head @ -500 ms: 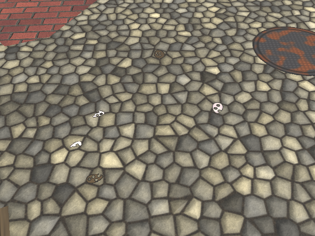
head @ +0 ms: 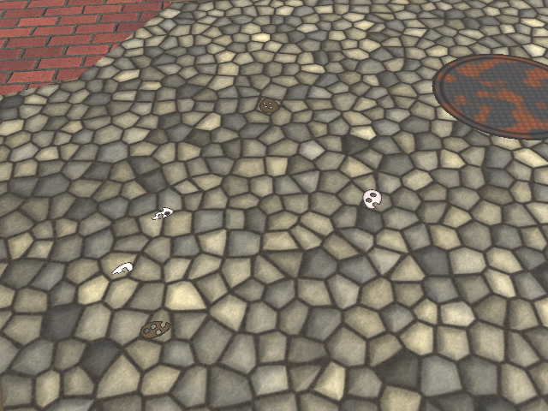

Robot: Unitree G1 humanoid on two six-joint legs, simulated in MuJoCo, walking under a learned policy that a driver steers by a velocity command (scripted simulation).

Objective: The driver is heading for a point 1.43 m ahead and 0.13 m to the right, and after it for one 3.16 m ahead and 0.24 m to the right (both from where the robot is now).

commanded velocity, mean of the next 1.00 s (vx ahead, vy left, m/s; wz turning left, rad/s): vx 0.45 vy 0.00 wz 0.00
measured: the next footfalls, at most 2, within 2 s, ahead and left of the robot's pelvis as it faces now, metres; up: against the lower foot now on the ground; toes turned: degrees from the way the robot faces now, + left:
right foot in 0.14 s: +0.10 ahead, -0.12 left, +0.00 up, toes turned -4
left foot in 0.60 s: +0.44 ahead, +0.05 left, +0.00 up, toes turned +5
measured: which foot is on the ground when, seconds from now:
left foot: down 0.00-0.14, up 0.16-0.58, down 0.60-1.00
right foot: up 0.00-0.12, down 0.14-0.60, up 0.62-1.00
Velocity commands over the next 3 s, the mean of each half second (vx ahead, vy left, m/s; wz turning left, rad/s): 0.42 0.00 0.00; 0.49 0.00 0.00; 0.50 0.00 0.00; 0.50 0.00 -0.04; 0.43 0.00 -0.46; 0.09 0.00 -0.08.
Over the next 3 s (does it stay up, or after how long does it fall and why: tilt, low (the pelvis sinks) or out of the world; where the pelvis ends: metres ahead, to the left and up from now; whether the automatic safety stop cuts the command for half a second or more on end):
stays up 1.40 -0.06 0.00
